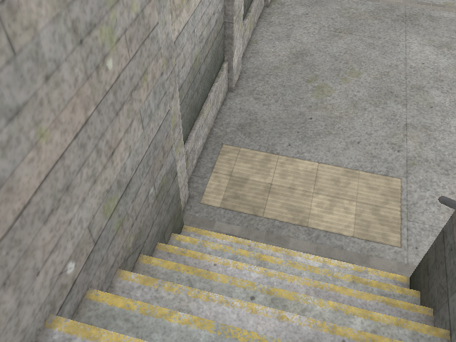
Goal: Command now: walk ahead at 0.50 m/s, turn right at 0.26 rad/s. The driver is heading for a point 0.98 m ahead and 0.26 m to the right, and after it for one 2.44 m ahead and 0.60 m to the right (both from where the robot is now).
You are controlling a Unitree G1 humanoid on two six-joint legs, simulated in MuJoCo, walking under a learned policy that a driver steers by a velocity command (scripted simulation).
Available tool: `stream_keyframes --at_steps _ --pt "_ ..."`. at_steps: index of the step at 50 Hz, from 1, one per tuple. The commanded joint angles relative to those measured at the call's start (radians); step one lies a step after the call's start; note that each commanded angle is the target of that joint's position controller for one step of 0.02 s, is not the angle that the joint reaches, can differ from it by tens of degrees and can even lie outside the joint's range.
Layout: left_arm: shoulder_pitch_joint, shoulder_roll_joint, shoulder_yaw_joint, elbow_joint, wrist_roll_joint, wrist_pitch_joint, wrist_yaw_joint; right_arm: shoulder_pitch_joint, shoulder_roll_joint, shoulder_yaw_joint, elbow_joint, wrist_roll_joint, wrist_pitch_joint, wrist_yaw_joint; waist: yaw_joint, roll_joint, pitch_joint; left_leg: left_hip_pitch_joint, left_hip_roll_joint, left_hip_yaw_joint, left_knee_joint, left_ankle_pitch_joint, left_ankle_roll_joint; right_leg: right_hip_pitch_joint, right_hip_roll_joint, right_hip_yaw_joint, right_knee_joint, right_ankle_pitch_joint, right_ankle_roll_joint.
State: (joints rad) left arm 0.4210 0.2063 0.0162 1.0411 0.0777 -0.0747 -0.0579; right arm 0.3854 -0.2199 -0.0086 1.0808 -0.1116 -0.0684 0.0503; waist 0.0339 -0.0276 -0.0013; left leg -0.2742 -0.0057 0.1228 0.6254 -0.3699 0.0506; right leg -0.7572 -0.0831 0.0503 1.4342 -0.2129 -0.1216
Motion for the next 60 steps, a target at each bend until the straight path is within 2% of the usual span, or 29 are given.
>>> stream_keyframes --at_steps 1,2,5,10,12,13,14,17,19,20,22,24,29,30,31,33,34,35,36,39,43,45,53,54,55,56,57,58,60 --pt "0.192 -0.021 -0.005 0.052 0.045 0.001 -0.061 -0.006 -0.012 0.030 -0.060 -0.015 -0.053 -0.007 0.065 0.114 0.087 -0.505 0.250 -0.082 -0.049 0.345 0.213 0.301 -0.006 -0.043 -0.134 0.394 0.018" --pt "0.120 -0.034 -0.015 0.019 0.064 0.002 -0.064 -0.012 0.077 0.055 -0.062 0.002 -0.064 -0.032 0.022 0.079 0.071 -0.381 0.251 -0.094 -0.046 0.210 0.172 0.169 -0.075 0.053 -0.366 0.555 0.009" --pt "0.016 0.005 -0.005 -0.015 0.027 -0.004 -0.017 0.001 -0.026 0.047 -0.055 -0.035 -0.078 -0.036 0.004 0.076 0.053 -0.518 0.198 -0.005 0.131 -0.098 0.080 0.498 0.006 -0.063 -0.634 0.817 0.065" --pt "-0.211 0.080 0.022 -0.094 0.056 0.010 -0.004 0.180 -0.135 0.021 -0.007 0.012 -0.024 -0.033 -0.083 0.072 0.172 -0.126 0.347 -0.164 0.384 0.046 0.038 0.395 -0.006 -0.105 -0.934 0.414 0.050" --pt "0.238 0.133 0.063 0.111 0.011 -0.001 0.011 0.079 -0.174 -0.002 0.001 0.013 0.030 0.006 0.104 -0.025 0.130 -0.158 0.279 -0.128 0.815 0.005 -0.020 0.769 -0.042 -0.093 -1.297 0.547 0.020" --pt "0.524 0.238 0.120 0.224 0.043 -0.015 0.026 0.091 -0.224 -0.036 0.004 0.003 0.033 0.035 0.231 -0.273 0.042 -0.324 0.071 -0.039 1.389 -0.325 -0.037 1.064 -0.018 -0.101 -1.225 0.689 -0.073" --pt "0.536 0.354 0.128 0.203 0.017 -0.048 0.021 0.199 -0.031 -0.014 -0.042 0.028 0.016 0.067 0.094 -0.327 -0.184 -0.652 -0.033 -0.052 1.568 -0.479 -0.032 1.388 -0.111 0.048 -0.728 1.286 -0.172" --pt "0.327 0.170 0.074 0.178 0.027 -0.044 -0.032 -0.111 -0.038 -0.006 -0.255 0.105 -0.049 0.029 0.067 -0.074 0.052 -1.164 0.113 -0.253 1.330 -0.281 0.018 1.035 -0.335 0.507 -0.869 0.372 -0.275" --pt "0.162 -0.041 -0.010 0.134 0.063 -0.030 -0.036 -0.068 0.010 0.026 -0.195 0.028 -0.040 -0.018 -0.035 0.136 0.158 -1.028 0.228 -0.336 0.877 0.136 0.053 0.598 -0.229 0.337 -0.882 0.241 -0.196" --pt "0.030 -0.097 -0.040 0.075 0.022 -0.038 -0.017 -0.066 -0.004 0.014 -0.140 0.010 -0.034 -0.011 -0.052 0.182 0.189 -0.640 0.216 -0.257 0.519 0.470 0.043 0.207 -0.135 0.180 -0.922 0.234 -0.185" --pt "0.051 0.001 -0.044 0.065 0.029 -0.074 -0.007 -0.080 0.055 0.042 -0.143 0.007 -0.011 0.030 -0.068 -0.079 0.106 -0.166 0.117 -0.095 0.648 0.660 -0.012 -0.135 0.018 0.072 -0.856 0.153 -0.162" --pt "0.014 -0.009 -0.063 0.010 0.015 -0.088 0.042 -0.037 0.005 0.041 -0.139 -0.006 -0.021 0.038 -0.056 0.080 0.052 0.009 0.100 -0.147 0.238 1.085 -0.024 -0.247 0.138 0.020 -0.637 -0.127 -0.085" --pt "0.154 0.116 -0.035 -0.023 0.026 -0.069 0.024 -0.126 -0.078 0.027 -0.235 -0.036 0.002 0.024 -0.015 -0.029 0.112 -0.083 0.042 -0.159 -0.001 0.654 -0.040 0.159 0.038 0.462 -0.377 -0.101 -0.168" --pt "0.203 0.091 -0.026 -0.043 -0.024 -0.052 0.032 -0.262 -0.079 0.017 -0.285 0.000 0.007 0.021 0.060 -0.006 0.128 -0.267 0.083 -0.233 -0.440 0.462 -0.009 0.449 0.041 0.498 -0.348 -0.092 -0.160" --pt "0.209 0.124 -0.012 -0.013 0.031 -0.031 0.003 -0.219 -0.085 0.012 -0.251 0.009 0.009 0.019 0.037 -0.015 0.061 -0.034 0.033 -0.117 -0.346 0.572 0.006 0.401 0.110 0.446 -0.275 0.020 -0.137" --pt "0.120 0.050 -0.033 -0.077 0.000 -0.011 -0.063 0.377 -0.189 -0.052 -0.054 0.037 -0.037 -0.017 -0.169 0.100 -0.025 0.607 0.157 -0.179 -0.461 0.766 0.090 -0.009 0.162 0.429 0.249 0.131 -0.077" --pt "0.278 -0.066 -0.033 -0.072 -0.045 -0.020 -0.086 0.471 -0.270 -0.077 -0.051 0.015 -0.029 -0.013 -0.118 0.277 -0.226 1.023 0.379 -0.252 0.080 1.597 0.326 -0.417 0.331 0.184 0.815 -0.556 0.030" --pt "0.277 -0.003 -0.018 -0.139 -0.089 -0.019 -0.083 0.408 -0.326 -0.100 -0.075 -0.012 -0.021 0.008 -0.111 0.176 -0.256 1.014 0.485 -0.340 0.125 1.755 0.402 -0.612 0.298 0.122 0.912 -0.546 0.049" --pt "0.139 0.006 -0.021 -0.212 -0.075 -0.010 -0.076 0.261 -0.277 -0.102 -0.108 -0.062 -0.003 0.006 -0.153 0.077 -0.133 0.879 0.541 -0.471 0.029 1.277 0.392 -0.792 0.187 0.153 0.760 -0.424 0.065" --pt "0.116 -0.020 -0.038 -0.137 -0.011 0.010 -0.054 0.146 0.131 0.029 -0.056 -0.029 -0.007 -0.015 0.017 -0.036 0.201 0.027 0.290 -0.232 -0.162 0.572 0.166 -0.545 -0.021 0.126 0.182 0.167 0.002" --pt "-0.033 -0.057 -0.064 -0.131 -0.002 0.000 -0.120 0.097 -0.013 0.035 -0.001 -0.003 -0.098 -0.054 0.014 0.107 0.098 -0.496 0.139 -0.149 -0.088 0.275 0.121 0.025 -0.018 0.026 -0.155 0.737 0.044" --pt "-0.147 0.068 -0.037 -0.156 0.024 -0.009 -0.093 0.134 -0.051 0.039 -0.019 0.014 -0.122 -0.072 -0.031 0.029 0.100 -0.340 0.145 -0.188 0.021 0.237 0.092 -0.034 0.004 0.037 -0.491 0.893 0.041" --pt "-0.463 0.041 -0.065 -0.212 0.034 0.031 -0.061 0.387 -0.076 0.043 0.068 0.042 -0.032 -0.055 -0.198 0.051 0.180 0.117 0.211 -0.444 0.264 0.239 0.206 0.031 -0.017 -0.016 -1.134 0.535 0.090" --pt "-0.355 0.059 -0.021 -0.161 -0.153 0.018 0.027 0.263 -0.095 0.000 0.028 0.107 0.012 -0.085 -0.191 0.009 0.097 0.036 0.188 -0.320 0.494 0.410 0.184 0.319 -0.022 -0.021 -1.074 0.685 0.074" --pt "-0.168 0.071 -0.026 -0.098 -0.166 0.011 0.049 0.239 -0.096 0.000 0.020 0.104 0.025 -0.093 -0.109 0.026 0.021 -0.017 0.140 -0.287 0.640 0.414 0.173 0.506 0.002 -0.060 -1.118 0.686 0.078" --pt "0.031 0.131 -0.020 -0.024 0.060 0.002 -0.007 0.332 0.007 0.051 0.062 0.028 0.005 -0.023 -0.032 -0.107 0.128 -0.140 0.082 -0.352 0.689 0.161 0.110 0.688 -0.015 -0.062 -1.418 0.638 0.054" --pt "0.265 0.187 0.036 0.025 0.055 0.003 -0.019 0.283 -0.110 0.017 0.067 0.008 0.017 0.053 0.107 -0.089 0.078 -0.418 0.016 -0.302 0.920 0.126 0.103 1.110 -0.021 -0.125 -1.319 0.570 0.014" --pt "0.430 0.275 0.062 0.075 0.039 0.019 -0.034 0.319 -0.060 0.002 0.070 0.022 0.015 0.113 0.133 -0.258 -0.169 -0.749 -0.124 -0.237 1.403 -0.417 0.034 1.561 -0.200 0.020 -0.900 1.109 -0.169" --pt "0.288 0.275 0.072 0.051 0.067 0.032 -0.044 0.232 -0.056 -0.004 -0.046 0.107 -0.034 0.107 0.096 -0.038 -0.232 -0.961 -0.040 -0.207 1.440 -0.393 0.048 1.447 -0.332 0.029 -0.787 1.038 -0.215"
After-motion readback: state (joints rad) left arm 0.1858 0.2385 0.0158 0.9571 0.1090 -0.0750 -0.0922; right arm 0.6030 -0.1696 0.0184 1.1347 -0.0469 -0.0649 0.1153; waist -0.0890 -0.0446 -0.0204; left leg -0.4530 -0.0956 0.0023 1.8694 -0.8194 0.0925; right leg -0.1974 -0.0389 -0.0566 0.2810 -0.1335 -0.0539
